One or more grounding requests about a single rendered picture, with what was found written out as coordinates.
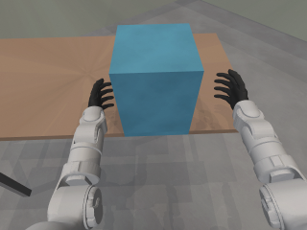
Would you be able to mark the carton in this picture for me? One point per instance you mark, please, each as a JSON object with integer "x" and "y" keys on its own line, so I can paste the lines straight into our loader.
{"x": 155, "y": 74}

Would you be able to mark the right robot hand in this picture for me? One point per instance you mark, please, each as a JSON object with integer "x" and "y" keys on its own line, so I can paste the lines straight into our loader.
{"x": 236, "y": 88}

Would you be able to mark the robot left forearm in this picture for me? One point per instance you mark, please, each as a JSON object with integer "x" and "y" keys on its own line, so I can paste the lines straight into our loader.
{"x": 83, "y": 165}

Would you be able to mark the table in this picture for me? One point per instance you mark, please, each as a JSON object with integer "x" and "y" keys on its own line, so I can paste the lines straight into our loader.
{"x": 46, "y": 83}

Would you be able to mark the robot right upper arm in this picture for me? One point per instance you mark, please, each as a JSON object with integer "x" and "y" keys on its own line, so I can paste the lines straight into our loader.
{"x": 284, "y": 204}

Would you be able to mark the robot right forearm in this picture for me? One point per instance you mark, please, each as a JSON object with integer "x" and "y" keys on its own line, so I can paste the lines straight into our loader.
{"x": 271, "y": 162}

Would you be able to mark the left robot hand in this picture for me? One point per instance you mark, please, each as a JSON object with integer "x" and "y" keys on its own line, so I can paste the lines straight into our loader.
{"x": 96, "y": 94}

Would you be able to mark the robot left upper arm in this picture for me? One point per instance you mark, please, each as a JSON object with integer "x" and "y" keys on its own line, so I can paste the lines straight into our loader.
{"x": 77, "y": 207}

